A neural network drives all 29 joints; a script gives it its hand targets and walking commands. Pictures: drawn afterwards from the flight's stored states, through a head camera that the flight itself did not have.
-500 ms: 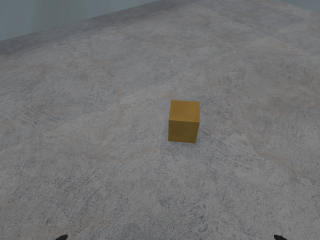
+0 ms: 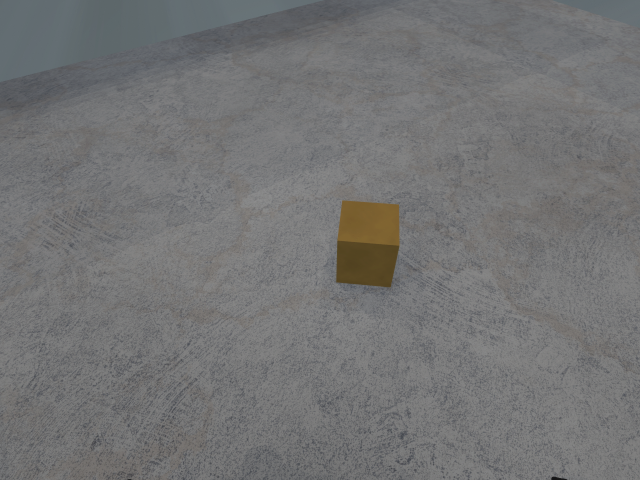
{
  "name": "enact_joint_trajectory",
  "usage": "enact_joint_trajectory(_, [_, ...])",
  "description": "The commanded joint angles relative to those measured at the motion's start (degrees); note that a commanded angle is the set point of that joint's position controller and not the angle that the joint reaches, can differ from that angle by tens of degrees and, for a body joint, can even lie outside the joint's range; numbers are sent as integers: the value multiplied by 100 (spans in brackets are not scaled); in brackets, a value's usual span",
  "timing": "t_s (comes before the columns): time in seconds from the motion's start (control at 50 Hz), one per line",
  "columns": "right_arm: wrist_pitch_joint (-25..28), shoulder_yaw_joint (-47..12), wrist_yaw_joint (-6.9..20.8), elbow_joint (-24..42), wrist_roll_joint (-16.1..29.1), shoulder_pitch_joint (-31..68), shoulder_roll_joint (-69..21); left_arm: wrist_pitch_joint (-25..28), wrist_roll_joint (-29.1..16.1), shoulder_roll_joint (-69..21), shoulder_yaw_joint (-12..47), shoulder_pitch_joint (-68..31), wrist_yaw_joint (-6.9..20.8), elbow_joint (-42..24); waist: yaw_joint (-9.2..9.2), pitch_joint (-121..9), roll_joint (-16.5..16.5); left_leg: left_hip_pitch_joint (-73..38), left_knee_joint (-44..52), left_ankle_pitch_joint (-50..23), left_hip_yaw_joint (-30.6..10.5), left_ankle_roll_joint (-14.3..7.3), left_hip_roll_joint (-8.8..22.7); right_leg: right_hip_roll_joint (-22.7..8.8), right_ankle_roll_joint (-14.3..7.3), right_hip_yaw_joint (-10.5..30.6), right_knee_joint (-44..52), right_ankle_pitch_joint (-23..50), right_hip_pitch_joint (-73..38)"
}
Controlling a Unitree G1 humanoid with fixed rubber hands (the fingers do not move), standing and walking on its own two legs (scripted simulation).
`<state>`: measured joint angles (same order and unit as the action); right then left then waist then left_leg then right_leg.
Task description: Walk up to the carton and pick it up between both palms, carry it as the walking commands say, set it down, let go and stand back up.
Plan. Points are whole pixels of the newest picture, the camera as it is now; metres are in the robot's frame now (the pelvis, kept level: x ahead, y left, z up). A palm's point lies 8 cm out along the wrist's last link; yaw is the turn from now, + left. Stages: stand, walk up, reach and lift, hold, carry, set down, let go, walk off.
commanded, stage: stand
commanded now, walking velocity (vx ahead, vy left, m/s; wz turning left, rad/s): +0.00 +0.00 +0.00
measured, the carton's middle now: (366, 244) +1.00 -0.15 -0.66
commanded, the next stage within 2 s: walk up in 0.46 s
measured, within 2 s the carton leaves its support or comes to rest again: neither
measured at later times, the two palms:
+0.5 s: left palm out of the picture +0.09 +0.30 -0.11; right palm out of the picture +0.08 -0.30 -0.11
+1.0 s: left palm out of the picture +0.13 +0.19 -0.13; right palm out of the picture +0.05 -0.33 -0.16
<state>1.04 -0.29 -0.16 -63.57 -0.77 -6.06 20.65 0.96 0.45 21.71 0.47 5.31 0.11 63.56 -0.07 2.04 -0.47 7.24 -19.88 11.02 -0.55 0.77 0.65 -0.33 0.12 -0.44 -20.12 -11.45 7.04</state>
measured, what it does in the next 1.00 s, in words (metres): walks ahead: right foot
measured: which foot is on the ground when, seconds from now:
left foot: down 0.00-0.90, up 0.92-1.00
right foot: down 0.00-0.68, up 0.70-0.90, down 0.92-1.00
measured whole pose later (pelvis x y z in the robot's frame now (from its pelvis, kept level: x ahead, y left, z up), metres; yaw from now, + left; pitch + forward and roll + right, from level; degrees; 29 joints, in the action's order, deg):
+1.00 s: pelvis +0.08 -0.07 -0.01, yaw -3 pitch +0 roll +1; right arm 0.0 2.5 1.9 -63.0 -2.5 -18.3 15.6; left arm 3.0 1.8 13.9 -1.6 14.6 1.3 58.0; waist 0.3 0.3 1.6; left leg 20.0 -56.1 23.8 1.3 0.4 4.7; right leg -4.0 0.3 -6.1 -30.8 -17.1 13.7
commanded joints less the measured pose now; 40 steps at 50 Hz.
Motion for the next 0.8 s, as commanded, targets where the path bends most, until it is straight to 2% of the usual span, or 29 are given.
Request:
enact_joint_trajectory(0.0, [72, 179, -44, 285, 13, 196, 1140, 94, -7, 1058, -205, -270, -53, -331, -20, -351, 80, -33, 266, -745, -410, -187, 647, -723, -159, 531, 314, 795, -56])
enact_joint_trajectory(0.18, [77, 182, -54, 275, 15, 164, 1164, 85, -4, 1065, -226, -224, -61, -330, -10, -305, 28, -54, 306, -813, -417, -183, 648, -699, -145, 510, 323, 832, -77])
enact_joint_trajectory(0.2, [70, 191, -54, 290, 8, 219, 1156, 67, 2, 1090, -226, -260, -64, -336, -11, -301, 133, -37, 290, -813, -399, -190, 662, -717, -153, 512, 329, 891, -89])
enact_joint_trajectory(0.28, [59, 173, -43, 286, 13, 185, 1119, 80, -5, 1098, -221, -238, -59, -339, -16, -333, 17, -80, 334, -818, -415, -169, 663, -702, -145, 508, 326, 827, -71])
enact_joint_trajectory(0.3, [71, 181, -51, 282, 7, 208, 1175, 89, -14, 1047, -225, -213, -54, -348, 25, -355, 100, -68, 306, -815, -398, -186, 655, -713, -145, 523, 343, 820, -107])
enact_joint_trajectory(0.32, [72, 186, -50, 291, 6, 230, 1126, 79, 5, 1090, -222, -276, -66, -363, -13, -342, 17, -57, 311, -864, -416, -183, 661, -706, -152, 505, 338, 886, -104])
enact_joint_trajectory(0.36, [69, 187, -47, 292, 2, 211, 1158, 85, -7, 1095, -233, -245, -58, -339, -6, -376, 120, -75, 285, -883, -387, -187, 663, -733, -149, 529, 329, 934, -132])
enact_joint_trajectory(0.46, [61, 187, -54, 287, 5, 188, 1179, 72, -2, 1038, -212, -214, -54, -341, -3, -325, -9, -57, 299, -906, -423, -182, 678, -716, -150, 493, 330, 960, -128])
enact_joint_trajectory(0.56, [62, 182, -44, 292, 14, 173, 1164, 81, -11, 1065, -234, -178, -56, -351, 5, -378, 119, -105, 291, -904, -392, -170, 669, -727, -150, 522, 341, 965, -143])
enact_joint_trajectory(0.62, [55, 169, -46, 295, 9, 162, 1139, 74, -13, 1098, -245, -222, -59, -369, -9, -307, 2, -59, 319, -843, -398, -171, 669, -716, -149, 507, 349, 937, -98])
enact_joint_trajectory(0.64, [-38, 357, -51, 478, -84, -740, 704, -128, 1, 668, -481, 49, 127, -616, -273, -526, -386, -608, 223, 2504, -601, -411, 964, -467, -437, 611, -405, -2246, 1163])
enact_joint_trajectory(0.66, [-103, 437, -22, 452, -91, -813, 884, -226, 49, 445, -426, -590, 237, -881, -544, 106, 342, -751, 679, 3479, -1169, -498, 1349, -289, -343, 504, -915, -2679, 2487])
enact_joint_trajectory(0.68, [-83, 548, -37, 505, -121, -1094, 1076, -223, 78, 173, -420, -968, 285, -1194, -740, 365, 1235, -851, 1325, 3632, -2075, -815, 2131, -127, -209, 86, -2125, -1777, 3001])
enact_joint_trajectory(0.7, [-21, 540, -66, 504, -167, -1171, 1020, -189, 135, 163, -405, -1113, 302, -1280, -726, 461, 1272, -932, 1536, 3401, -2349, -974, 2495, -331, -102, 241, -2800, -1504, 3354])
enact_joint_trajectory(0.72, [61, 506, -105, 561, -162, -1068, 901, -124, 172, 237, -458, -878, 294, -1127, -530, 321, 960, -809, 1531, 3085, -2096, -930, 2439, -398, -45, 315, -3087, -1243, 3176])
enact_joint_trajectory(0.74, [120, 493, -99, 613, -131, -823, 866, -79, 168, 271, -490, -436, 325, -1036, -261, 185, 823, -490, 1458, 2699, -1562, -805, 2219, -514, 5, 353, -2969, -1013, 2581])
enact_joint_trajectory(0.76, [165, 503, -54, 663, -107, -602, 883, -61, 158, 272, -487, -60, 350, -924, -61, 104, 922, -147, 1465, 2394, -1052, -700, 1966, -451, 29, 184, -2663, -927, 1935])
enact_joint_trajectory(0.78, [196, 499, 10, 679, -95, -441, 833, -59, 147, 187, -456, 40, 393, -916, 50, 193, 1063, 314, 1445, 2178, -614, -580, 1725, -406, 27, -10, -2185, -854, 1330])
